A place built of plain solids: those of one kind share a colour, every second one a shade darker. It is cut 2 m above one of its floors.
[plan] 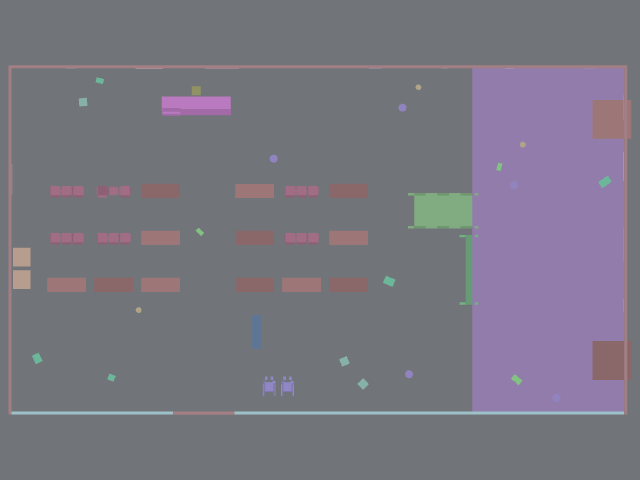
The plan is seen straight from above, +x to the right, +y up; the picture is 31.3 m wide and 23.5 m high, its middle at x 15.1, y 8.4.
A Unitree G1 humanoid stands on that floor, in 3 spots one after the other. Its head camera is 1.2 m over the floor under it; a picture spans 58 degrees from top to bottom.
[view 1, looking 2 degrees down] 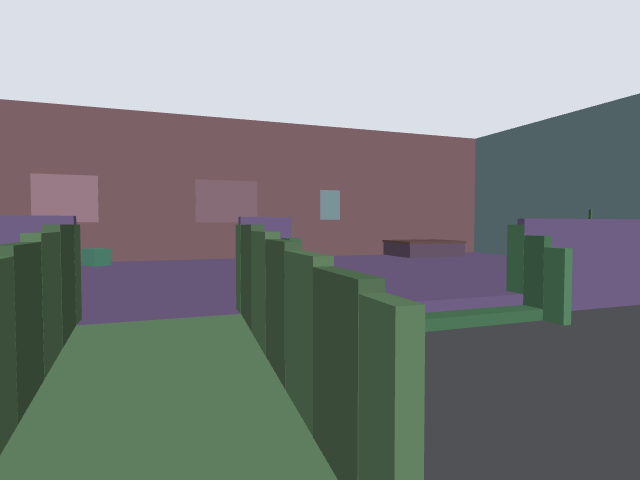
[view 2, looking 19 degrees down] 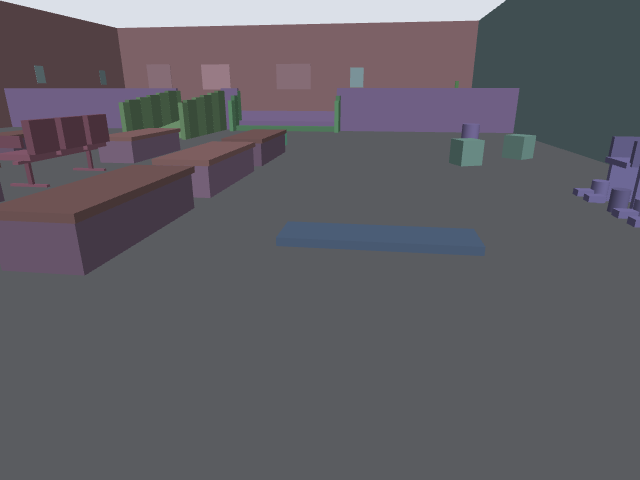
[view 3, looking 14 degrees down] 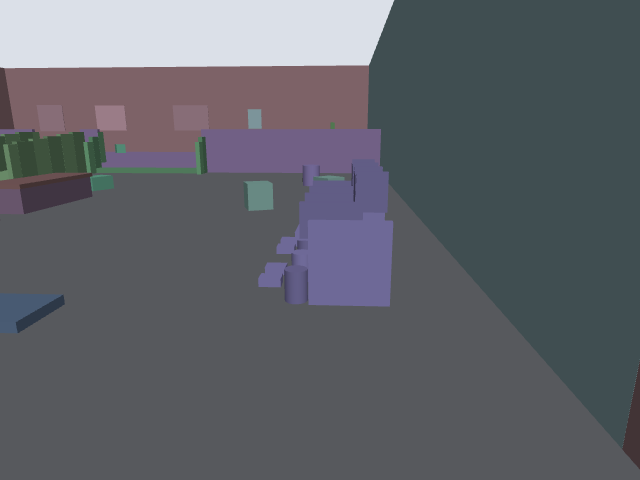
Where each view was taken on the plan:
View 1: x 18.11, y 9.83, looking -20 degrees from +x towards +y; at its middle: wall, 12.65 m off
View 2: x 8.50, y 3.90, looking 8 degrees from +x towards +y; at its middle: stack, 3.47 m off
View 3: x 9.41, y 1.10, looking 3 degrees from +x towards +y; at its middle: wheelchair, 2.98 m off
